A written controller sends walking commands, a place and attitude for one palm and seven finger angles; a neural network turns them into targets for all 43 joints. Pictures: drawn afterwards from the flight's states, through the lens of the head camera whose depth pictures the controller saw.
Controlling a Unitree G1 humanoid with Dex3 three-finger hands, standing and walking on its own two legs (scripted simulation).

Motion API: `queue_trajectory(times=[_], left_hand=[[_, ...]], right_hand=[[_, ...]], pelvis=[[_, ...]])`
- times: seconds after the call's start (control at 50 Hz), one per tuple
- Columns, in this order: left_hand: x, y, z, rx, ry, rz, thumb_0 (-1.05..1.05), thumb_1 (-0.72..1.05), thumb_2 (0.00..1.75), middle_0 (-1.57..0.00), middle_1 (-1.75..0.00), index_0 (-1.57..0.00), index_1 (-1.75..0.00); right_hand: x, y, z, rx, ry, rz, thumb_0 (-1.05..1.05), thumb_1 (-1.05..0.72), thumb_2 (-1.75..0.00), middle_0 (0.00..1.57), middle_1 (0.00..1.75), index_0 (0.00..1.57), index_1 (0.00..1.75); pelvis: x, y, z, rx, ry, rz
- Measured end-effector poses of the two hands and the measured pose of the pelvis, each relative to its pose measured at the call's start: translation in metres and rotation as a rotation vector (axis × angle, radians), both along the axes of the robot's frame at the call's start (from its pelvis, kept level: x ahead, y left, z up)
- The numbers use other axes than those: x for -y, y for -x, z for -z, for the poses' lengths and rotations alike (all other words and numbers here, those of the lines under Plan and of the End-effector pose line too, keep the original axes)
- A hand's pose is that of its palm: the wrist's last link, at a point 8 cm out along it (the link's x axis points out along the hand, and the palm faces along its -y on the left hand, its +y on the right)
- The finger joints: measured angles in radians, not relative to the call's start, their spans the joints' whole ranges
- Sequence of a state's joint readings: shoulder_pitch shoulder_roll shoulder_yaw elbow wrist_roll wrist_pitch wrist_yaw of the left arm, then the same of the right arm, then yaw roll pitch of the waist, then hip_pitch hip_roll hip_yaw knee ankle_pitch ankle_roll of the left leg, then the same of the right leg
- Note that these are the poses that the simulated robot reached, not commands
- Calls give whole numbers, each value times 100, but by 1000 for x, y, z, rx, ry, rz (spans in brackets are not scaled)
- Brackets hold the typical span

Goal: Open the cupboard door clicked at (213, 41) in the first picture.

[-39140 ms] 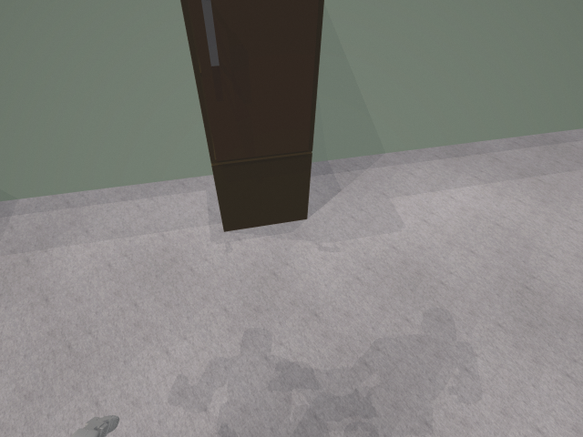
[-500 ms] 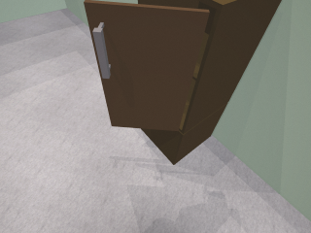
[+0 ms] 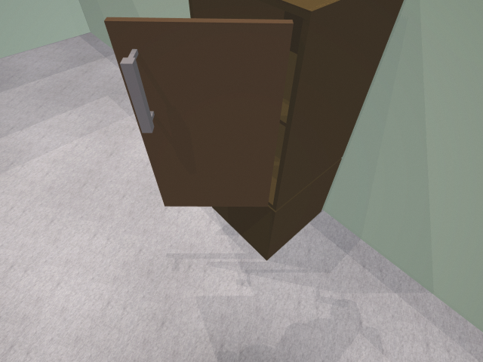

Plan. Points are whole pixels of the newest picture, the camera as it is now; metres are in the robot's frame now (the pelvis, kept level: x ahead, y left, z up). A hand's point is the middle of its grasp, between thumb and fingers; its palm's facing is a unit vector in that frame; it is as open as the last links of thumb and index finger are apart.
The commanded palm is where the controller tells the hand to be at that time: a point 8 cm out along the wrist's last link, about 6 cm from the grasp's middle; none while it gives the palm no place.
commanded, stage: look again from close up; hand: left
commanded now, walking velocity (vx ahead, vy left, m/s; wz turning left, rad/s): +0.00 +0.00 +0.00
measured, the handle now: (141, 92) +0.60 +0.24 +0.12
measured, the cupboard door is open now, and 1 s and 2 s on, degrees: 48 48 48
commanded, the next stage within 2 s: shuffle to correct the standing spot in 0.40 s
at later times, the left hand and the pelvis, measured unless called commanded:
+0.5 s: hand out of the picture -0.02 +0.19 -0.16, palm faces +0.01 -0.97 -0.24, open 7.4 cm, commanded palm none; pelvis -0.06 -0.02 +0.00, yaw +1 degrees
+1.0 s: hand out of the picture -0.08 +0.18 -0.18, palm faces +0.13 -0.98 -0.17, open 7.4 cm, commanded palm none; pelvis -0.01 +0.02 +0.00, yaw +1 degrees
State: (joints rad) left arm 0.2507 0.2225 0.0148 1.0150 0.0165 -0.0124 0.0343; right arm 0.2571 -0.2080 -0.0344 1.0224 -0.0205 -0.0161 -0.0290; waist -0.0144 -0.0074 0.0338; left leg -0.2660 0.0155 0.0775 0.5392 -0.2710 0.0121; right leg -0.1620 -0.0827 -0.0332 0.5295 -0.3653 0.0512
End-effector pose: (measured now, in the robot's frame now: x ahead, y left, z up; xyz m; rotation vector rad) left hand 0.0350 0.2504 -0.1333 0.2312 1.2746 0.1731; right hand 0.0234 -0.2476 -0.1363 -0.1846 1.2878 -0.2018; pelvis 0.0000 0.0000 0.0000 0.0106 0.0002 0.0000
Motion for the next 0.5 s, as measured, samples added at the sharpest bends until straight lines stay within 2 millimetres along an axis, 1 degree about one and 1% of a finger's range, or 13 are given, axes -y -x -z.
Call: queue_trajectory(times=[0.12,0.22,0.3,0.36,0.5], left_hand=[[-6,-2,-8,82,-45,9,1,91,90,-20,-30,-20,-30],[0,4,-13,130,-39,18,1,90,90,-20,-30,-20,-30],[6,16,-14,135,-24,24,1,90,90,-20,-30,-20,-30],[10,28,-11,118,-9,24,1,90,90,-20,-30,-20,-30],[15,66,-1,27,24,0,1,90,90,-20,-30,-20,-30]], right_hand=[[27,1,-3,56,32,-4,1,-90,-90,20,30,20,30],[38,-1,-9,111,38,-27,1,-90,-90,20,30,20,30],[40,1,-13,135,33,-44,1,-90,-90,20,30,20,30],[38,9,-14,128,29,-51,1,-90,-90,20,30,20,30],[29,44,-11,40,18,-42,1,-90,-90,20,30,20,30]], pelvis=[[12,16,3,31,7,-6],[18,32,2,56,10,-8],[21,43,0,64,12,-9],[21,49,-1,63,14,-9],[18,58,-3,53,21,-11]])
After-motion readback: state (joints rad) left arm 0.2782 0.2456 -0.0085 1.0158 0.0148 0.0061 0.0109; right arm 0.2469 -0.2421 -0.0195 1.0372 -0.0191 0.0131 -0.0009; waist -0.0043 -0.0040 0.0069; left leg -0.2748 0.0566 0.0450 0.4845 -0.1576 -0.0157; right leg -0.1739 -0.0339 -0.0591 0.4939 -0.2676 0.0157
